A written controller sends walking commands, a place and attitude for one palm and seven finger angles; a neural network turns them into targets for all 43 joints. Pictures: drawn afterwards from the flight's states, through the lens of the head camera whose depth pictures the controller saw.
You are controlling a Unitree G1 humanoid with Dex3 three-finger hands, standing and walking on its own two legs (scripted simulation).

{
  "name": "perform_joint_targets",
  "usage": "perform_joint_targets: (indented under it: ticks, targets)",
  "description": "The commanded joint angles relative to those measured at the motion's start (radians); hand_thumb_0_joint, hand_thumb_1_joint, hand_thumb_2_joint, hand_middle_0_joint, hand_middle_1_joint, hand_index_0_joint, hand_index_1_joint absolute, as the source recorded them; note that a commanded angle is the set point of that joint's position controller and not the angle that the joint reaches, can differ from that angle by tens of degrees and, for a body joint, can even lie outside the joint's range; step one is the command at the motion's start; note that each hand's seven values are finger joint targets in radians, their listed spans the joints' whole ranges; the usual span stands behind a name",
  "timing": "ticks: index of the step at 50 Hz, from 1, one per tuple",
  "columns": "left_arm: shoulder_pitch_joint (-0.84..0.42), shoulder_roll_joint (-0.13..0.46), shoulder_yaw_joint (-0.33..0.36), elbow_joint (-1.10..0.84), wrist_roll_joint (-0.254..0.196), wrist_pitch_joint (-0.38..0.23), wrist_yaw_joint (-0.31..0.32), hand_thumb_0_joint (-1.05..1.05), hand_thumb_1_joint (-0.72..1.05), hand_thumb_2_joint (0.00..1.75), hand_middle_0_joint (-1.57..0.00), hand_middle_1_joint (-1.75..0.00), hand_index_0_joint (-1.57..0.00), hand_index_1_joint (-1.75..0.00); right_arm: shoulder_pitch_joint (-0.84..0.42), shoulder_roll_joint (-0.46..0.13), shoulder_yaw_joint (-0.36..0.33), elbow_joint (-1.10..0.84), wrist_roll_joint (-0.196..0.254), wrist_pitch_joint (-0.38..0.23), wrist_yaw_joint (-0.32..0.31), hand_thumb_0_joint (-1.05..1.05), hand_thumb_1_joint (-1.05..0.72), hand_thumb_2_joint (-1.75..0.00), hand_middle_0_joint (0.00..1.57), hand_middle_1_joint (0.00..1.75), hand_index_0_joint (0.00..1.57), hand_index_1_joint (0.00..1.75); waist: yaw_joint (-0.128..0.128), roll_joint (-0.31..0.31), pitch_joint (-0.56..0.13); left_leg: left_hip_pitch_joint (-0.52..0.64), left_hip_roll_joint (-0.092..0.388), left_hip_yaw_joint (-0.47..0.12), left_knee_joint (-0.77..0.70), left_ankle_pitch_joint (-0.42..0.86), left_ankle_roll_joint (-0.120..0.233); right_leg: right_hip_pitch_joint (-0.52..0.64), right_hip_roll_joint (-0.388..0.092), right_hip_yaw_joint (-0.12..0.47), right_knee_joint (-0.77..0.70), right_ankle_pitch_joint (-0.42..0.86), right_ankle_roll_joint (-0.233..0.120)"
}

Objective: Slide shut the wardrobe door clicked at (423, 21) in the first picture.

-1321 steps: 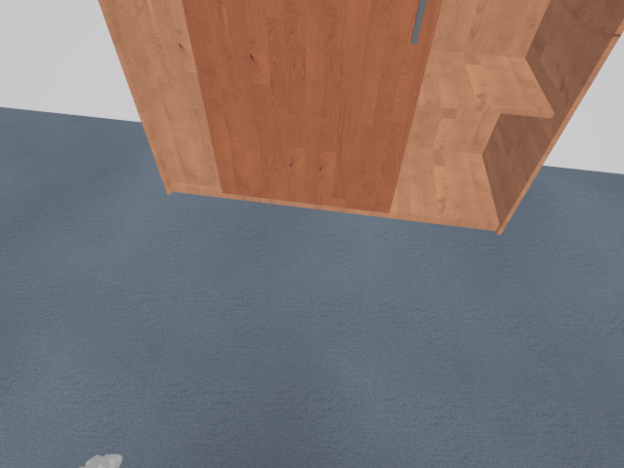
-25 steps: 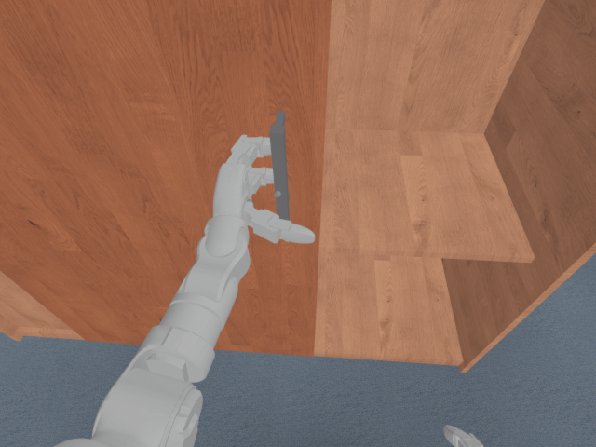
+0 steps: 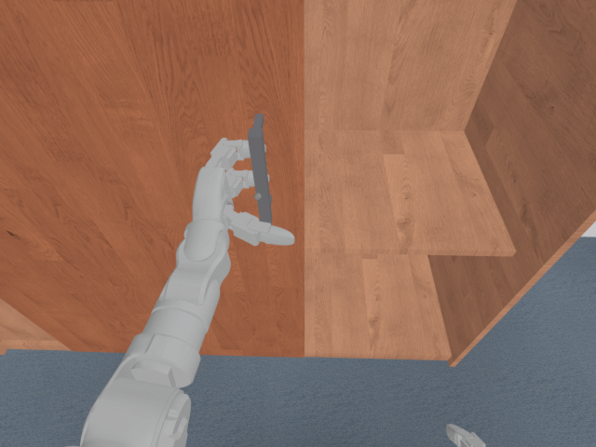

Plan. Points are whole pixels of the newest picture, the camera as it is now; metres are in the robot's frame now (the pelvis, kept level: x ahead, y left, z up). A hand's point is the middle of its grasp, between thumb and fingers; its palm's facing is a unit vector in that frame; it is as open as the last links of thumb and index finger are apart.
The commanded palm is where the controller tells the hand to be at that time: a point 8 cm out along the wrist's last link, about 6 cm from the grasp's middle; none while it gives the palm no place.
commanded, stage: move the hooked fingers beside the handle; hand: left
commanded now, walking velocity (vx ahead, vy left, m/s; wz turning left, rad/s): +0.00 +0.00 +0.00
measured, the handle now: (262, 174) +0.46 +0.06 +0.12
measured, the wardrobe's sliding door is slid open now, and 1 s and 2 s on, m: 0.48 0.48 0.48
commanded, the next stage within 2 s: feel for the door with the fingertips in 1.90 s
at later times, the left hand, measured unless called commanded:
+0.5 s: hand (236, 200) +0.40 +0.09 +0.13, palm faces -0.02 -1.00 +0.00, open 14.0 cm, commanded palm +0.38 +0.15 +0.12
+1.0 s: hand (222, 202) +0.40 +0.11 +0.12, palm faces -0.01 -1.00 -0.01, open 14.0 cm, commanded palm +0.38 +0.16 +0.12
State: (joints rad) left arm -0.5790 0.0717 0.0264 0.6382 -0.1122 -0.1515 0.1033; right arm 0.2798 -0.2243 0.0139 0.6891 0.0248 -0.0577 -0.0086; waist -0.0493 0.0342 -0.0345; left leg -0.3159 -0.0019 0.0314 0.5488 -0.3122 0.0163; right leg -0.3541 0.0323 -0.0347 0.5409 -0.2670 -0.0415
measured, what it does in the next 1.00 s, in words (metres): stands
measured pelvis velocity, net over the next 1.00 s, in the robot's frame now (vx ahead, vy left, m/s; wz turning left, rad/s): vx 0.01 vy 0.01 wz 0.00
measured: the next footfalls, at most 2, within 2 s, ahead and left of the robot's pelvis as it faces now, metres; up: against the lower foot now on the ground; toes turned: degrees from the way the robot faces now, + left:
none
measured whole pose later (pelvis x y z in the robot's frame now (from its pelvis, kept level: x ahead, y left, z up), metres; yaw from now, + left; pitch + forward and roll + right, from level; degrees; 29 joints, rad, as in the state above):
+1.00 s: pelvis +0.01 +0.01 +0.00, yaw +0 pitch +3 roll +0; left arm -0.46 0.13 0.06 0.50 -0.14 -0.10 0.03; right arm 0.27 -0.22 0.02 0.67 0.04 -0.05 -0.02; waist -0.03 0.04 -0.04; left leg -0.28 -0.01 0.03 0.53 -0.32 0.03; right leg -0.31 0.02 -0.03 0.52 -0.27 -0.03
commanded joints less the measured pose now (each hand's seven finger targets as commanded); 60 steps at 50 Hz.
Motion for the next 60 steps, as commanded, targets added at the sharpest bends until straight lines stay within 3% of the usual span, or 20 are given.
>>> perform_joint_targets:
  ticks: [1, 4, 7, 11, 16, 19, 22, 24, 25, 27, 29, 32, 38, 39, 43, 45, 50, 54, 57, 60]
  targets:
    - [-0.396, 0.137, 0.069, -0.259, -0.003, -0.065, -0.002, 0.0, -0.5, 0.3, -0.3, -1.2, -0.3, -1.2, -0.023, -0.111, -0.037, -0.126, 0.006, -0.036, -0.006, 0.0, -0.9, -0.9, 0.2, 0.3, 0.2, 0.3, 0.012, -0.1, -0.31, 0.081, -0.006, -0.007, -0.047, 0.259, 0.013, 0.19, -0.018, 0.03, -0.062, 0.33, 0.025]
    - [-0.345, 0.158, 0.077, -0.282, 0.0, -0.064, -0.014, 0.0, -0.5, 0.3, -0.3, -1.2, -0.3, -1.2, -0.029, -0.113, -0.04, -0.133, 0.009, -0.033, -0.007, 0.0, -0.9, -0.9, 0.2, 0.3, 0.2, 0.3, 0.019, -0.093, -0.31, 0.08, -0.005, 0.0, -0.048, 0.274, 0.015, 0.212, -0.021, 0.033, -0.062, 0.352, 0.025]
    - [-0.333, 0.089, 0.006, -0.345, -0.006, -0.062, -0.035, 0.0, -0.5, 0.3, -0.3, -1.2, -0.3, -1.2, -0.032, -0.108, -0.041, -0.143, 0.013, -0.037, -0.003, 0.0, -0.9, -0.9, 0.2, 0.3, 0.2, 0.3, 0.007, -0.057, -0.315, 0.123, -0.001, -0.003, -0.047, 0.312, 0.013, 0.19, -0.017, 0.023, -0.056, 0.38, 0.022]
    - [-0.334, 0.145, 0.052, -0.319, -0.022, -0.031, -0.044, 0.0, -0.5, 0.3, -0.3, -1.2, -0.3, -1.2, -0.038, -0.12, -0.04, -0.135, 0.018, -0.032, -0.011, 0.0, -0.9, -0.9, 0.2, 0.3, 0.2, 0.3, -0.001, -0.107, -0.255, 0.092, -0.002, -0.007, -0.054, 0.24, 0.016, 0.168, -0.018, 0.028, -0.083, 0.31, 0.028]
    - [-0.388, 0.11, 0.014, -0.35, -0.022, -0.04, -0.047, 0.0, -0.5, 0.3, -0.3, -1.2, -0.3, -1.2, -0.049, -0.112, -0.035, -0.133, 0.016, -0.042, -0.016, 0.0, -0.9, -0.9, 0.2, 0.3, 0.2, 0.3, -0.006, -0.059, -0.267, 0.123, -0.003, -0.018, -0.055, 0.235, 0.015, 0.144, -0.019, 0.023, -0.078, 0.272, 0.022]
    - [-0.347, 0.143, 0.045, -0.341, -0.022, -0.047, -0.048, 0.0, -0.5, 0.3, -0.3, -1.2, -0.3, -1.2, -0.044, -0.118, -0.039, -0.13, 0.013, -0.045, -0.015, 0.0, -0.9, -0.9, 0.2, 0.3, 0.2, 0.3, 0.012, -0.061, -0.309, 0.136, -0.003, -0.022, -0.049, 0.281, 0.012, 0.168, -0.019, 0.018, -0.063, 0.308, 0.019]
    - [-0.329, 0.135, 0.043, -0.325, -0.025, -0.038, -0.056, 0.0, -0.5, 0.3, -0.3, -1.2, -0.3, -1.2, -0.044, -0.115, -0.035, -0.134, 0.014, -0.043, -0.012, 0.0, -0.9, -0.9, 0.2, 0.3, 0.2, 0.3, 0.006, -0.09, -0.291, 0.123, -0.003, -0.02, -0.049, 0.288, 0.013, 0.174, -0.019, 0.02, -0.065, 0.335, 0.022]
    - [-0.279, 0.195, 0.1, -0.29, -0.021, -0.027, -0.056, 0.0, -0.5, 0.3, -0.3, -1.2, -0.3, -1.2, -0.047, -0.124, -0.034, -0.136, 0.014, -0.034, -0.012, 0.0, -0.9, -0.9, 0.2, 0.3, 0.2, 0.3, 0.027, -0.083, -0.27, 0.095, -0.004, -0.017, -0.053, 0.275, 0.012, 0.184, -0.021, 0.022, -0.068, 0.323, 0.021]
    - [-0.3, 0.173, 0.078, -0.307, -0.023, -0.025, -0.06, 0.0, -0.5, 0.3, -0.3, -1.2, -0.3, -1.2, -0.049, -0.119, -0.032, -0.142, 0.013, -0.032, -0.012, 0.0, -0.9, -0.9, 0.2, 0.3, 0.2, 0.3, 0.012, -0.1, -0.267, 0.096, -0.004, -0.016, -0.055, 0.276, 0.015, 0.185, -0.021, 0.023, -0.069, 0.334, 0.024]
    - [-0.321, 0.144, 0.05, -0.327, -0.025, -0.026, -0.071, 0.0, -0.5, 0.3, -0.3, -1.2, -0.3, -1.2, -0.053, -0.115, -0.031, -0.147, 0.017, -0.032, -0.012, 0.0, -0.9, -0.9, 0.2, 0.3, 0.2, 0.3, 0.009, -0.062, -0.269, 0.114, -0.003, -0.016, -0.052, 0.287, 0.012, 0.172, -0.02, 0.022, -0.067, 0.337, 0.02]
    - [-0.296, 0.172, 0.077, -0.35, -0.028, -0.031, -0.073, 0.0, -0.5, 0.3, -0.3, -1.2, -0.3, -1.2, -0.053, -0.119, -0.037, -0.152, 0.016, -0.034, -0.013, 0.0, -0.9, -0.9, 0.2, 0.3, 0.2, 0.3, 0.021, -0.052, -0.293, 0.131, -0.001, -0.018, -0.046, 0.316, 0.011, 0.181, -0.019, 0.019, -0.06, 0.35, 0.018]
    - [-0.305, 0.113, 0.015, -0.389, -0.035, -0.034, -0.087, 0.0, -0.5, 0.3, -0.3, -1.2, -0.3, -1.2, -0.052, -0.113, -0.038, -0.153, 0.019, -0.042, -0.011, 0.0, -0.9, -0.9, 0.2, 0.3, 0.2, 0.3, 0.004, -0.039, -0.299, 0.169, 0.006, -0.025, -0.039, 0.349, 0.009, 0.156, -0.016, 0.013, -0.056, 0.363, 0.017]
    - [-0.311, 0.156, 0.056, -0.375, -0.031, -0.012, -0.073, 0.0, -0.5, 0.3, -0.3, -1.2, -0.3, -1.2, -0.048, -0.12, -0.038, -0.141, 0.017, -0.04, -0.014, 0.0, -0.9, -0.9, 0.2, 0.3, 0.2, 0.3, 0.007, -0.079, -0.282, 0.151, 0.006, -0.034, -0.051, 0.317, 0.007, 0.149, -0.015, 0.009, -0.062, 0.323, 0.018]
    - [-0.289, 0.169, 0.065, -0.37, -0.029, -0.011, -0.071, 0.0, -0.5, 0.3, -0.3, -1.2, -0.3, -1.2, -0.052, -0.123, -0.037, -0.143, 0.015, -0.038, -0.014, 0.0, -0.9, -0.9, 0.2, 0.3, 0.2, 0.3, 0.022, -0.069, -0.284, 0.144, 0.004, -0.032, -0.054, 0.316, 0.007, 0.162, -0.015, 0.009, -0.062, 0.315, 0.016]
    - [-0.32, 0.163, 0.059, -0.375, -0.027, -0.015, -0.071, 0.0, -0.5, 0.3, -0.3, -1.2, -0.3, -1.2, -0.05, -0.118, -0.034, -0.139, 0.014, -0.04, -0.015, 0.0, -0.9, -0.9, 0.2, 0.3, 0.2, 0.3, 0.01, -0.066, -0.282, 0.152, 0.005, -0.036, -0.053, 0.328, 0.006, 0.156, -0.015, 0.01, -0.059, 0.327, 0.016]
    - [-0.27, 0.178, 0.077, -0.37, -0.026, -0.017, -0.073, 0.0, -0.5, 0.3, -0.3, -1.2, -0.3, -1.2, -0.054, -0.119, -0.034, -0.145, 0.013, -0.038, -0.014, 0.0, -0.9, -0.9, 0.2, 0.3, 0.2, 0.3, 0.026, -0.049, -0.291, 0.15, 0.005, -0.035, -0.056, 0.34, 0.004, 0.172, -0.016, 0.01, -0.056, 0.332, 0.012]
    - [-0.282, 0.152, 0.05, -0.367, -0.03, -0.008, -0.089, 0.0, -0.5, 0.3, -0.3, -1.2, -0.3, -1.2, -0.052, -0.119, -0.033, -0.148, 0.017, -0.037, -0.012, 0.0, -0.9, -0.9, 0.2, 0.3, 0.2, 0.3, 0.013, -0.049, -0.27, 0.149, 0.004, -0.033, -0.055, 0.328, 0.005, 0.157, -0.014, 0.009, -0.063, 0.33, 0.015]
    - [-0.318, 0.199, 0.085, -0.353, -0.032, -0.008, -0.093, 0.0, -0.5, 0.3, -0.3, -1.2, -0.3, -1.2, -0.05, -0.125, -0.034, -0.143, 0.018, -0.036, -0.018, 0.0, -0.9, -0.9, 0.2, 0.3, 0.2, 0.3, 0.013, -0.067, -0.262, 0.135, 0.004, -0.036, -0.055, 0.298, 0.008, 0.156, -0.014, 0.011, -0.069, 0.298, 0.014]
    - [-0.316, 0.169, 0.062, -0.387, -0.039, -0.018, -0.104, 0.0, -0.5, 0.3, -0.3, -1.2, -0.3, -1.2, -0.053, -0.118, -0.033, -0.149, 0.017, -0.044, -0.018, 0.0, -0.9, -0.9, 0.2, 0.3, 0.2, 0.3, 0.011, -0.035, -0.305, 0.165, 0.003, -0.035, -0.05, 0.339, 0.006, 0.167, -0.016, 0.012, -0.059, 0.341, 0.014]
    - [-0.343, 0.195, 0.077, -0.337, -0.039, -0.013, -0.106, 0.0, -0.5, 0.3, -0.3, -1.2, -0.3, -1.2, -0.042, -0.127, -0.033, -0.136, 0.018, -0.04, -0.02, 0.0, -0.9, -0.9, 0.2, 0.3, 0.2, 0.3, 0.001, -0.063, -0.262, 0.133, 0.002, -0.039, -0.052, 0.3, 0.008, 0.146, -0.014, 0.011, -0.067, 0.309, 0.017]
